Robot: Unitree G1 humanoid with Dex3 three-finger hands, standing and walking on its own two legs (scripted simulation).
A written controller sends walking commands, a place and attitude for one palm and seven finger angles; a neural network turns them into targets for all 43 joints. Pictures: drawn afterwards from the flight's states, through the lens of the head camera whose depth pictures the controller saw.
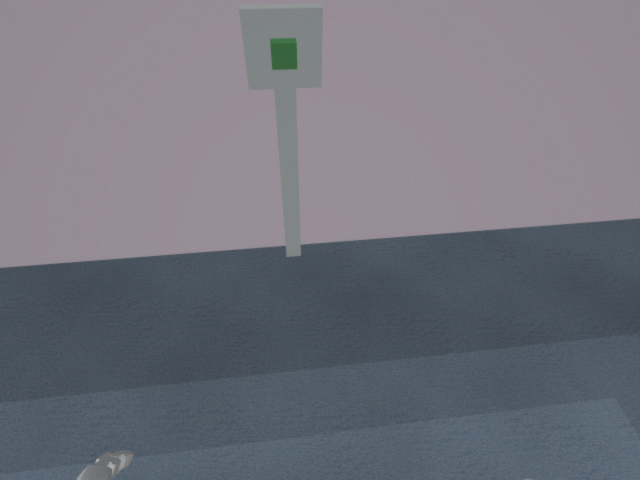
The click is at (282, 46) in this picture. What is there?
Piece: button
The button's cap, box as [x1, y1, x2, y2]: [270, 38, 296, 69]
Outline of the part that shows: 270,39 272,69 296,68 295,38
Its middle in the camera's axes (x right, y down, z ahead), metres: -0.09 -0.45 +0.94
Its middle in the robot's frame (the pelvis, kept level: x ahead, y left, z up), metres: +1.02 +0.14 +0.07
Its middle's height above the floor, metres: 0.84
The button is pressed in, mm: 0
